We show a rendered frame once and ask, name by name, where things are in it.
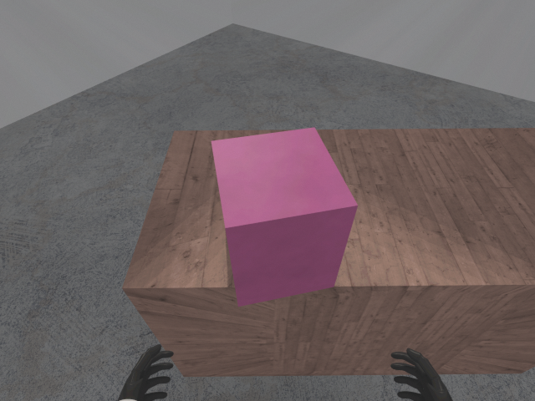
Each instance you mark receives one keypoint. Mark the carton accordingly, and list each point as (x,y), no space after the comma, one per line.
(287,213)

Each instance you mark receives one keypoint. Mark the pedestal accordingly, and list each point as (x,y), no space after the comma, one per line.
(440,259)

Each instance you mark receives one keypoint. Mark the left robot hand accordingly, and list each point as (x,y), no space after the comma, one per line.
(138,383)

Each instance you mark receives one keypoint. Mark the right robot hand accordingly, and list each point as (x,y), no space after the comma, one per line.
(428,381)

